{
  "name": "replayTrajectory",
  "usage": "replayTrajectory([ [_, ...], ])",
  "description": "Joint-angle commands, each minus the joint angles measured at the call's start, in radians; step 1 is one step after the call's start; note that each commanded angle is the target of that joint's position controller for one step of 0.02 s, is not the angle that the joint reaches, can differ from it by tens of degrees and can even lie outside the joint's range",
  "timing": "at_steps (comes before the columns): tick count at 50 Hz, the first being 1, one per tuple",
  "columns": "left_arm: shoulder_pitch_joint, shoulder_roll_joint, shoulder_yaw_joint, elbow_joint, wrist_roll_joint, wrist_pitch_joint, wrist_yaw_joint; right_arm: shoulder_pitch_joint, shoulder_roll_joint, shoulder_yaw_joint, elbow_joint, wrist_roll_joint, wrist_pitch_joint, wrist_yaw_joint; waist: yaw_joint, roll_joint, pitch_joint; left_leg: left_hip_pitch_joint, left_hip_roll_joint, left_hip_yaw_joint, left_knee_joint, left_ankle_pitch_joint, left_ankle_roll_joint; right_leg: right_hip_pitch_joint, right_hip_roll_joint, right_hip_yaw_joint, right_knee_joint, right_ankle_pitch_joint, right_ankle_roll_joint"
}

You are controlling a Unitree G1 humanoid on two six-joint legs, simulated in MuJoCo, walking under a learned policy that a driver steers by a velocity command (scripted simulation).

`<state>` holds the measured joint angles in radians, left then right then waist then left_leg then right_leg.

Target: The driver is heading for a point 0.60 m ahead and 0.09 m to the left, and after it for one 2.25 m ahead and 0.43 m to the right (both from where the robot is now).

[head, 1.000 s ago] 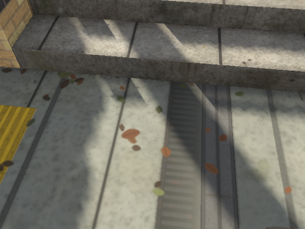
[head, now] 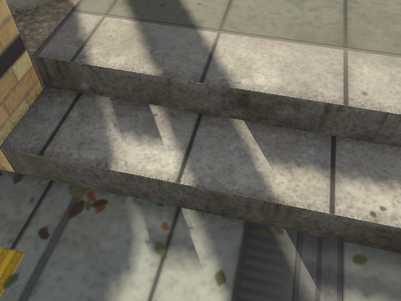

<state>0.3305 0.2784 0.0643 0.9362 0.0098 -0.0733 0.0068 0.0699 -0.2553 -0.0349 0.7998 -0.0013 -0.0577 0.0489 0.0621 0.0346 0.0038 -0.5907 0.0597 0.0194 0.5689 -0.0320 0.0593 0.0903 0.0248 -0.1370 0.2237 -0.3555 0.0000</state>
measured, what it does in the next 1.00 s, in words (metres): walks ahead: left foot, then right foot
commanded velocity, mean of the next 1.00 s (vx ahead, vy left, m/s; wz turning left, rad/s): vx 0.50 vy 0.00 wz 0.13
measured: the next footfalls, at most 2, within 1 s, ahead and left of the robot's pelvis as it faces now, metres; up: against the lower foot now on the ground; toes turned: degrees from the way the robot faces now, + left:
left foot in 0.04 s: +0.20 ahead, +0.11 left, +0.00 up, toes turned +4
right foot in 0.54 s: +0.47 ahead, -0.05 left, +0.00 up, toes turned +10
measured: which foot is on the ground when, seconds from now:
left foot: up 0.00-0.02, down 0.04-0.56, up 0.58-0.98, down 1.00-1.00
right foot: down 0.00-0.06, up 0.08-0.52, down 0.54-1.00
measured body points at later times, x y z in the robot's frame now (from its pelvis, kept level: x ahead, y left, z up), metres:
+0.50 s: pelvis +0.28 +0.03 +0.01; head +0.30 +0.03 +0.46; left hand +0.40 +0.30 -0.10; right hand +0.33 -0.25 -0.12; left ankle +0.16 +0.11 -0.73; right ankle +0.43 -0.07 -0.71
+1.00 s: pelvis +0.52 +0.06 +0.00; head +0.54 +0.07 +0.45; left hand +0.46 +0.32 -0.14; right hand +0.73 -0.14 -0.10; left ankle +0.59 +0.17 -0.73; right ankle +0.44 -0.05 -0.73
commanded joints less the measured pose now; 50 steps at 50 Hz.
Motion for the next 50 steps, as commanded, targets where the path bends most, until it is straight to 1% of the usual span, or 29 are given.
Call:
replayTrajectory([
  [1, 0.052, 0.153, 0.028, -0.016, 0.048, -0.011, 0.005, 0.056, -0.107, -0.032, -0.050, -0.081, 0.005, 0.011, -0.056, -0.138, -0.003, 0.181, -0.101, 0.109, -0.022, -0.148, 0.058, -0.014, -0.256, -0.013, 0.250, 0.888, -0.095],
  [2, 0.055, 0.155, 0.023, -0.021, 0.042, -0.008, 0.007, 0.230, -0.144, -0.052, -0.002, -0.081, 0.001, 0.001, -0.135, -0.106, -0.097, 0.395, -0.133, 0.092, -0.049, -0.161, 0.093, -0.093, -0.226, -0.051, 0.491, 0.894, -0.073],
  [3, 0.082, 0.108, 0.007, -0.069, 0.022, -0.011, 0.003, 0.371, -0.251, -0.085, 0.015, -0.081, 0.000, -0.014, -0.173, 0.041, -0.239, 0.701, 0.076, -0.212, -0.054, -0.193, 0.178, -0.364, -0.178, -0.071, 0.831, 0.596, -0.033],
  [4, 0.085, 0.073, 0.002, -0.116, 0.007, -0.020, -0.014, 0.370, -0.334, -0.106, 0.012, -0.038, 0.012, -0.018, -0.139, 0.289, -0.377, 0.917, 0.307, -0.760, -0.230, -0.092, 0.329, -0.686, 0.038, 0.016, 1.160, -0.177, 0.015],
  [5, -0.028, 0.135, 0.009, -0.127, 0.024, -0.022, -0.015, 0.347, -0.311, -0.104, 0.005, -0.017, 0.020, -0.023, -0.166, 0.095, -0.331, 0.909, 0.262, -0.683, -0.242, -0.051, 0.298, -0.790, -0.023, 0.186, 1.210, -0.122, -0.008],
  [7, -0.087, 0.097, -0.007, -0.141, 0.014, -0.034, -0.017, 0.255, -0.194, -0.075, 0.010, -0.016, 0.021, -0.033, -0.115, -0.030, -0.103, 0.643, 0.192, -0.449, -0.256, 0.068, 0.238, -0.771, -0.117, 0.185, 1.059, 0.014, -0.022],
  [8, -0.098, 0.098, -0.006, -0.153, 0.030, -0.021, -0.016, 0.231, -0.164, -0.065, 0.016, -0.008, 0.020, -0.036, -0.082, -0.021, -0.056, 0.543, 0.150, -0.394, -0.281, 0.113, 0.217, -0.716, -0.135, 0.188, 0.989, 0.013, -0.013],
  [9, -0.068, 0.097, -0.009, -0.145, 0.043, -0.002, -0.016, 0.203, -0.150, -0.059, 0.009, -0.006, 0.019, -0.036, -0.054, -0.006, -0.054, 0.477, 0.121, -0.350, -0.300, 0.134, 0.207, -0.648, -0.140, 0.185, 0.949, 0.017, -0.003],
  [12, -0.057, 0.081, -0.015, -0.154, 0.045, 0.031, -0.023, 0.219, -0.179, -0.067, 0.013, -0.004, 0.005, -0.030, -0.035, 0.014, -0.046, 0.397, 0.083, -0.306, -0.342, 0.116, 0.223, -0.607, -0.131, 0.157, 0.838, 0.030, 0.027],
  [17, -0.215, 0.058, -0.031, -0.195, 0.036, 0.027, -0.031, 0.282, -0.171, -0.065, 0.043, -0.006, -0.002, -0.029, -0.097, 0.034, 0.032, 0.417, 0.064, -0.273, -0.418, -0.027, 0.188, -0.651, -0.139, 0.135, 0.546, 0.246, 0.043],
  [20, -0.283, 0.061, -0.032, -0.212, 0.025, 0.017, -0.037, 0.324, -0.179, -0.065, 0.065, -0.011, -0.008, -0.031, -0.131, 0.025, 0.038, 0.483, 0.073, -0.261, -0.399, 0.015, 0.164, -0.633, -0.114, 0.122, 0.422, 0.314, 0.030],
  [23, -0.311, 0.074, -0.029, -0.229, 0.020, 0.008, -0.035, 0.341, -0.189, -0.063, 0.080, -0.016, -0.012, -0.038, -0.135, 0.029, 0.044, 0.539, 0.104, -0.274, -0.351, 0.101, 0.141, -0.597, -0.088, 0.116, 0.353, 0.277, 0.009],
  [25, -0.260, 0.091, -0.022, -0.221, 0.022, 0.000, -0.029, 0.311, -0.202, -0.065, 0.080, -0.018, -0.014, -0.045, -0.101, 0.040, 0.038, 0.549, 0.118, -0.282, -0.295, 0.196, 0.117, -0.508, -0.066, 0.111, 0.308, 0.216, -0.017],
  [26, -0.184, 0.099, -0.016, -0.199, 0.023, -0.006, -0.023, 0.294, -0.205, -0.064, 0.081, -0.017, -0.015, -0.047, -0.059, 0.033, 0.015, 0.543, 0.103, -0.264, -0.218, 0.308, 0.101, -0.407, -0.040, 0.096, 0.257, 0.200, -0.033],
  [27, -0.065, 0.120, -0.005, -0.159, 0.030, -0.017, -0.011, 0.294, -0.180, -0.053, 0.084, -0.017, -0.018, -0.045, -0.007, -0.011, -0.050, 0.519, 0.047, -0.217, -0.056, 0.394, 0.077, -0.246, -0.038, 0.108, 0.196, 0.206, -0.058],
  [28, 0.098, 0.187, 0.011, -0.140, 0.049, -0.027, 0.005, 0.273, -0.133, -0.035, 0.056, -0.013, -0.026, -0.045, 0.066, -0.105, -0.168, 0.398, -0.013, -0.162, 0.198, 0.249, 0.045, -0.039, -0.223, 0.308, 0.156, 0.129, -0.113],
  [29, 0.150, 0.313, 0.045, -0.116, 0.051, -0.017, 0.005, 0.363, -0.067, -0.021, 0.033, 0.014, -0.030, -0.044, 0.025, -0.354, -0.204, 0.098, -0.189, -0.057, 0.459, -0.319, 0.011, 0.133, -0.425, 0.715, 0.040, 0.074, -0.228],
  [30, 0.087, 0.235, 0.033, -0.115, 0.027, -0.004, -0.006, 0.352, -0.138, -0.032, 0.060, -0.019, -0.019, -0.050, -0.011, -0.219, -0.136, 0.013, -0.140, -0.126, 0.558, -0.467, 0.025, 0.056, -0.430, 0.784, 0.015, 0.000, -0.236],
  [31, 0.009, 0.158, 0.014, -0.137, 0.018, -0.001, -0.015, 0.314, -0.144, -0.034, 0.068, -0.022, -0.014, -0.043, -0.030, -0.124, -0.048, 0.013, -0.094, -0.143, 0.579, -0.397, 0.029, -0.037, -0.384, 0.649, 0.017, -0.005, -0.224],
  [32, -0.036, 0.113, 0.003, -0.139, 0.017, -0.003, -0.018, 0.274, -0.129, -0.027, 0.064, -0.021, -0.014, -0.037, -0.040, -0.087, -0.004, 0.021, -0.059, -0.131, 0.552, -0.339, 0.025, -0.106, -0.337, 0.546, -0.012, 0.061, -0.207],
  [33, -0.051, 0.088, -0.006, -0.133, 0.017, -0.006, -0.014, 0.244, -0.121, -0.025, 0.060, -0.027, -0.009, -0.034, -0.051, -0.100, 0.025, 0.035, -0.034, -0.113, 0.514, -0.305, 0.017, -0.146, -0.296, 0.460, -0.035, 0.163, -0.184],
  [35, -0.028, 0.090, -0.011, -0.099, 0.010, -0.018, -0.013, 0.236, -0.102, -0.015, 0.062, -0.052, 0.004, -0.025, -0.072, -0.127, 0.005, 0.083, -0.018, -0.063, 0.487, -0.254, -0.012, -0.165, -0.243, 0.371, -0.033, 0.428, -0.176],
  [37, 0.010, 0.098, -0.008, -0.070, -0.002, -0.027, -0.016, 0.209, -0.086, -0.007, 0.055, -0.059, 0.008, -0.020, -0.077, -0.118, -0.014, 0.072, -0.012, -0.032, 0.453, -0.236, -0.040, -0.152, -0.225, 0.328, -0.017, 0.595, -0.198],
  [41, 0.037, 0.117, 0.000, -0.037, -0.002, -0.016, -0.011, 0.047, -0.057, 0.017, -0.003, -0.049, 0.006, -0.015, -0.054, -0.121, 0.022, 0.071, -0.017, 0.015, 0.230, -0.177, -0.089, -0.193, -0.182, 0.282, -0.021, 0.620, -0.207],
  [45, 0.053, 0.131, 0.010, -0.026, 0.004, -0.008, -0.012, -0.028, -0.065, 0.027, -0.028, -0.033, -0.002, -0.037, -0.032, -0.145, 0.001, 0.169, -0.060, 0.030, 0.056, -0.110, -0.086, -0.201, -0.167, 0.299, 0.044, 0.706, -0.180],
  [47, 0.027, 0.129, 0.015, -0.037, 0.006, -0.005, -0.012, 0.020, -0.071, 0.026, -0.019, -0.021, -0.006, -0.054, -0.054, -0.166, -0.036, 0.247, -0.074, 0.024, 0.021, -0.134, -0.074, -0.198, -0.178, 0.330, 0.122, 0.777, -0.170],
  [48, 0.007, 0.123, 0.016, -0.045, -0.001, -0.005, -0.009, 0.111, -0.076, 0.021, 0.004, -0.023, -0.011, -0.063, -0.093, -0.149, -0.073, 0.368, -0.088, 0.021, -0.019, -0.107, -0.062, -0.233, -0.171, 0.341, 0.193, 0.802, -0.162],
  [49, -0.027, 0.126, 0.017, -0.054, -0.012, -0.006, -0.010, 0.202, -0.100, 0.008, 0.031, -0.029, -0.020, -0.072, -0.150, -0.092, -0.099, 0.489, -0.084, 0.017, -0.116, -0.077, -0.050, -0.277, -0.129, 0.327, 0.315, 0.781, -0.142],
  [50, -0.060, 0.082, 0.007, -0.081, -0.029, -0.011, -0.012, 0.319, -0.161, -0.014, 0.046, -0.052, -0.033, -0.082, -0.207, 0.002, -0.157, 0.668, 0.051, -0.112, -0.187, -0.082, -0.017, -0.405, -0.058, 0.290, 0.555, 0.631, -0.111],
])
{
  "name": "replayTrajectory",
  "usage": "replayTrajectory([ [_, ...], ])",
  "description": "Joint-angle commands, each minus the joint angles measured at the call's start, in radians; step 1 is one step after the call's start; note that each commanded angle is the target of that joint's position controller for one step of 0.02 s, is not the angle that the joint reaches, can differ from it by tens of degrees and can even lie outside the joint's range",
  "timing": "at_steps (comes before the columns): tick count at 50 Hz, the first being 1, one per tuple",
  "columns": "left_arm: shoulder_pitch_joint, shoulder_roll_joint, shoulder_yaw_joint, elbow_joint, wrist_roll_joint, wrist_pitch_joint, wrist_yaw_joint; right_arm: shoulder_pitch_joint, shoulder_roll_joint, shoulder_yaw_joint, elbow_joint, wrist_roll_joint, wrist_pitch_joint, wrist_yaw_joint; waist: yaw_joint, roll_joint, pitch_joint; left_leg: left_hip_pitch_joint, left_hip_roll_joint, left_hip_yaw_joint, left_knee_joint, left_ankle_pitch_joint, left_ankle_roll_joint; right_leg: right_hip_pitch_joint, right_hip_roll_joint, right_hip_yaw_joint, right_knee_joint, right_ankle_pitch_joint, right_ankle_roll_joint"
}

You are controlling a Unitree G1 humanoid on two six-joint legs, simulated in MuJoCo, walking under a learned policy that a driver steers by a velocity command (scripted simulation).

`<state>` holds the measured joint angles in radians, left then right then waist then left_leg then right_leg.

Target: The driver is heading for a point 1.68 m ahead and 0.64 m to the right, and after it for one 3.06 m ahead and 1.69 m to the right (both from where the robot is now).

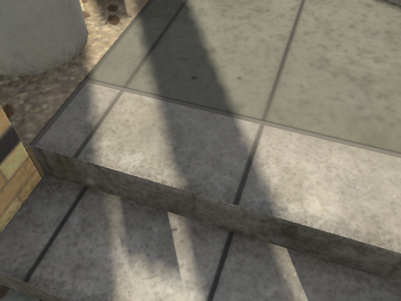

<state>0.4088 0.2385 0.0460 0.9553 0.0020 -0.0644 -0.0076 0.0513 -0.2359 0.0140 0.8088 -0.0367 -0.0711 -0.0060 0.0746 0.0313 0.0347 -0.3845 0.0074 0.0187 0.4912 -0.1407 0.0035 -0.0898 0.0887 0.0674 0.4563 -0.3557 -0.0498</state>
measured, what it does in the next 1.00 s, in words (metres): climbs, turning right: right foot 0.16 m higher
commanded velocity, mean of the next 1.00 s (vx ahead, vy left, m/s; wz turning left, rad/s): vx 0.50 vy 0.00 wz -0.46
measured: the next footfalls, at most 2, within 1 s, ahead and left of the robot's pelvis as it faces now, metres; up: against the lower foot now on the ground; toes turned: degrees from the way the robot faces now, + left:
right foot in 0.54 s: +0.37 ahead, -0.21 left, +0.16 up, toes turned -22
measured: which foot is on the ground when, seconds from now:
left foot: down 0.00-0.56, up 0.58-1.00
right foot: down 0.00-0.00, up 0.02-0.52, down 0.54-1.00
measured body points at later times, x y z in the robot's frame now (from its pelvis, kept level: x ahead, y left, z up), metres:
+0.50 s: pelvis +0.20 -0.06 +0.01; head +0.25 -0.06 +0.46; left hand +0.53 +0.00 -0.03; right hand +0.02 -0.24 -0.12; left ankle +0.09 +0.10 -0.73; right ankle +0.32 -0.20 -0.52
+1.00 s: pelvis +0.49 -0.22 +0.16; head +0.49 -0.25 +0.61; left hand +0.47 +0.02 +0.03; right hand +0.62 -0.48 +0.08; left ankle +0.71 -0.20 -0.33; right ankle +0.33 -0.19 -0.58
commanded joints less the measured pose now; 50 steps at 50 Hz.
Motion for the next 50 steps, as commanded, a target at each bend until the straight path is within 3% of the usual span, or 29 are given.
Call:
replayTrajectory([
  [1, -0.122, 0.005, -0.002, -0.131, -0.006, -0.018, 0.009, 0.394, -0.245, -0.070, 0.035, -0.033, -0.022, -0.033, -0.192, 0.193, -0.208, 0.560, 0.371, -0.372, -0.171, 0.207, 0.061, -0.407, -0.014, -0.006, 0.601, -0.070, -0.038],
  [2, 0.017, 0.054, 0.012, -0.125, -0.005, 0.007, 0.018, 0.348, -0.302, -0.096, 0.035, -0.010, 0.003, -0.029, -0.109, 0.247, -0.251, 0.521, 0.453, -0.588, -0.213, -0.049, 0.170, -0.529, -0.011, -0.014, 0.761, -0.197, -0.041],
  [3, -0.008, 0.100, 0.021, -0.088, 0.023, 0.030, 0.021, 0.261, -0.187, -0.077, -0.002, -0.002, 0.011, -0.020, -0.098, 0.088, -0.136, 0.424, 0.401, -0.546, -0.252, -0.354, 0.183, -0.592, -0.080, -0.004, 0.890, -0.139, -0.037],
  [4, -0.063, 0.095, 0.024, -0.098, 0.038, 0.035, 0.008, 0.198, -0.119, -0.057, -0.015, 0.010, 0.008, -0.012, -0.090, 0.048, -0.039, 0.317, 0.339, -0.440, -0.287, -0.434, 0.174, -0.629, -0.101, -0.016, 0.940, -0.072, -0.029],
  [6, -0.098, 0.066, 0.025, -0.116, 0.042, 0.045, -0.012, 0.184, -0.094, -0.049, -0.007, 0.009, -0.006, -0.015, -0.060, 0.062, 0.021, 0.208, 0.272, -0.271, -0.329, -0.274, 0.153, -0.634, -0.138, -0.026, 0.978, 0.028, 0.002],
  [10, -0.174, 0.003, 0.021, -0.169, 0.040, 0.069, -0.007, 0.319, -0.085, -0.058, 0.059, -0.004, -0.037, -0.008, -0.076, 0.052, -0.032, 0.228, 0.287, -0.123, -0.279, -0.018, 0.192, -0.759, -0.110, -0.058, 1.292, 0.074, 0.020],
  [11, -0.241, -0.028, 0.013, -0.207, 0.031, 0.081, 0.012, 0.372, -0.090, -0.060, 0.082, -0.005, -0.040, -0.006, -0.097, 0.094, -0.027, 0.278, 0.322, -0.148, -0.290, -0.081, 0.214, -0.909, -0.101, -0.070, 1.500, -0.009, 0.004],
  [15, -0.494, -0.079, -0.024, -0.374, 0.033, 0.086, 0.045, 0.490, -0.057, -0.048, 0.170, -0.009, -0.054, -0.003, -0.111, 0.013, 0.067, 0.393, 0.373, -0.134, -0.343, -0.335, 0.162, -1.339, -0.113, 0.023, 1.708, -0.120, -0.039],
  [20, -0.631, -0.117, -0.066, -0.529, 0.038, 0.089, 0.043, 0.462, -0.074, -0.035, 0.219, 0.004, -0.055, -0.003, -0.054, -0.025, 0.112, 0.272, 0.286, 0.056, -0.429, -0.317, 0.093, -1.337, -0.142, -0.051, 1.485, -0.148, -0.045],
  [23, -0.608, -0.109, -0.077, -0.563, 0.042, 0.105, 0.002, 0.447, -0.117, -0.042, 0.206, 0.025, -0.037, -0.040, -0.061, 0.029, 0.029, 0.256, 0.252, 0.178, -0.553, 0.102, 0.152, -1.002, -0.181, -0.189, 1.117, -0.112, -0.057],
  [24, -0.573, -0.122, -0.084, -0.538, 0.013, 0.098, -0.006, 0.372, -0.102, -0.027, 0.167, 0.052, -0.028, -0.035, -0.029, 0.026, -0.021, 0.175, 0.218, 0.271, -0.512, 0.732, 0.163, -0.700, -0.131, -0.293, 0.916, -0.119, -0.094],
  [25, -0.483, -0.077, -0.066, -0.504, 0.017, 0.100, -0.004, 0.414, -0.175, -0.044, 0.141, 0.056, -0.027, -0.034, -0.009, 0.073, -0.148, 0.258, 0.250, 0.263, -0.335, 1.330, 0.174, -0.519, -0.041, -0.357, 0.891, -0.121, -0.101],
  [26, -0.280, -0.062, -0.052, -0.446, 0.009, 0.102, -0.005, 0.399, -0.252, -0.071, 0.126, 0.053, -0.018, -0.030, 0.066, 0.201, -0.301, 0.399, 0.290, 0.257, -0.102, 1.619, 0.162, -0.407, 0.002, -0.315, 0.839, -0.109, -0.125],
  [27, -0.132, -0.004, -0.032, -0.411, 0.010, 0.090, -0.010, 0.361, -0.295, -0.092, 0.092, 0.074, -0.007, -0.009, 0.113, 0.247, -0.418, 0.466, 0.300, 0.247, 0.146, 1.647, 0.137, -0.269, 0.041, -0.245, 0.675, -0.113, -0.154],
  [28, -0.117, 0.068, 0.002, -0.401, 0.017, 0.076, -0.013, 0.376, -0.293, -0.102, 0.050, 0.058, -0.013, 0.006, 0.123, 0.207, -0.453, 0.327, 0.279, 0.202, 0.448, 1.255, 0.088, -0.102, 0.039, -0.020, 0.488, -0.119, -0.174],
  [29, -0.175, 0.219, 0.049, -0.362, 0.009, 0.079, -0.003, 0.311, -0.135, -0.078, -0.079, 0.039, -0.024, 0.046, 0.036, -0.240, -0.406, -0.179, 0.032, 0.151, 0.877, -0.007, -0.018, 0.071, -0.226, 0.581, 0.134, -0.032, -0.256],
  [30, -0.189, 0.257, 0.083, -0.374, 0.017, 0.096, 0.011, 0.324, -0.107, -0.082, -0.100, -0.003, -0.029, 0.062, 0.014, -0.164, -0.484, -0.274, -0.003, -0.103, 1.186, -0.069, -0.010, 0.066, -0.314, 0.908, -0.071, -0.068, -0.243],
  [31, 0.149, 0.257, 0.066, -0.250, 0.033, 0.055, -0.015, 0.355, -0.078, -0.097, -0.055, 0.007, -0.026, 0.104, 0.136, -0.101, -0.212, -0.587, -0.099, -0.453, 1.315, 0.175, 0.059, 0.029, -0.247, 0.804, -0.047, -0.276, -0.052],
  [32, 0.106, 0.225, 0.057, -0.142, 0.032, 0.019, -0.050, 0.317, -0.094, -0.086, -0.064, -0.009, -0.049, 0.109, 0.046, -0.118, -0.074, -0.688, -0.088, -0.377, 1.402, 0.199, 0.070, -0.070, -0.248, 0.651, -0.010, -0.086, -0.059],
  [33, 0.030, 0.171, 0.042, -0.105, 0.027, 0.001, -0.066, 0.303, -0.062, -0.065, -0.099, -0.039, -0.059, 0.093, -0.017, -0.099, -0.093, -0.734, -0.105, -0.362, 1.526, 0.151, 0.097, -0.108, -0.224, 0.599, 0.034, -0.003, -0.116],
  [34, -0.059, 0.084, 0.010, -0.070, 0.044, -0.002, -0.082, 0.254, 0.000, -0.035, -0.130, -0.035, -0.053, 0.076, -0.106, -0.049, -0.083, -0.768, -0.090, -0.348, 1.569, 0.167, 0.154, -0.224, -0.201, 0.502, 0.048, -0.034, -0.120],
  [35, -0.119, 0.030, -0.015, -0.059, 0.091, 0.006, -0.099, 0.249, -0.014, -0.025, -0.141, -0.010, -0.029, 0.066, -0.148, -0.021, -0.088, -0.808, -0.088, -0.356, 1.595, 0.214, 0.168, -0.296, -0.205, 0.466, 0.036, 0.064, -0.148],
  [36, -0.142, -0.010, -0.037, -0.041, 0.112, 0.010, -0.108, 0.261, -0.029, -0.020, -0.124, 0.009, -0.008, 0.062, -0.171, 0.005, -0.081, -0.880, -0.062, -0.333, 1.661, 0.239, 0.170, -0.323, -0.229, 0.444, 0.002, 0.062, -0.131],
  [38, -0.145, 0.001, -0.036, -0.015, 0.084, -0.025, -0.110, 0.242, -0.011, -0.004, -0.120, 0.015, -0.003, 0.053, -0.221, -0.032, -0.057, -0.888, 0.001, -0.219, 1.585, 0.207, 0.186, -0.404, -0.165, 0.255, -0.029, 0.041, -0.036],
  [41, 0.079, 0.014, -0.052, 0.075, 0.123, -0.054, -0.081, 0.109, 0.052, 0.036, -0.146, 0.016, -0.009, 0.068, -0.144, -0.116, -0.052, -0.977, -0.006, -0.094, 1.742, 0.081, 0.181, -0.381, -0.101, 0.196, -0.059, -0.012, -0.017],
  [43, 0.185, 0.049, -0.057, 0.107, 0.138, -0.051, -0.091, -0.051, 0.005, 0.037, -0.197, 0.013, -0.001, 0.070, -0.087, -0.030, -0.018, -1.026, 0.004, -0.068, 1.561, 0.135, 0.155, -0.310, -0.130, 0.219, -0.085, 0.010, -0.037],
  [47, 0.313, 0.071, -0.070, 0.109, 0.096, -0.057, -0.116, -0.325, -0.013, 0.036, -0.280, 0.010, 0.050, 0.056, -0.014, -0.137, -0.010, -1.024, 0.028, 0.108, 1.258, 0.027, 0.100, -0.156, -0.223, 0.272, -0.210, 0.370, -0.105],
  [48, 0.270, 0.062, -0.079, 0.079, 0.079, -0.066, -0.117, -0.259, 0.044, 0.044, -0.263, -0.015, 0.055, 0.066, -0.061, -0.231, -0.002, -0.942, 0.027, 0.130, 1.244, 0.025, 0.090, -0.142, -0.261, 0.268, -0.229, 0.639, -0.143],
  [50, 0.157, 0.092, -0.076, 0.015, 0.047, -0.081, -0.120, -0.258, 0.006, 0.040, -0.268, -0.026, 0.069, 0.082, -0.112, -0.150, -0.073, -0.595, -0.036, 0.205, 0.964, -0.039, 0.099, -0.199, -0.252, 0.123, -0.250, 1.077, -0.134],
])
Velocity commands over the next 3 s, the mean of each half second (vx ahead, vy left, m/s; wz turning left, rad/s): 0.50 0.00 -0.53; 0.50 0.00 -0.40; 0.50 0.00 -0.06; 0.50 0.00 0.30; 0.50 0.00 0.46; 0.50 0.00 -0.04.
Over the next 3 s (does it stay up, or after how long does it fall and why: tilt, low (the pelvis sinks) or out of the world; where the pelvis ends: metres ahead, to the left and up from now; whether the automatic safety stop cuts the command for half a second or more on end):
stays up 1.58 -0.63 0.32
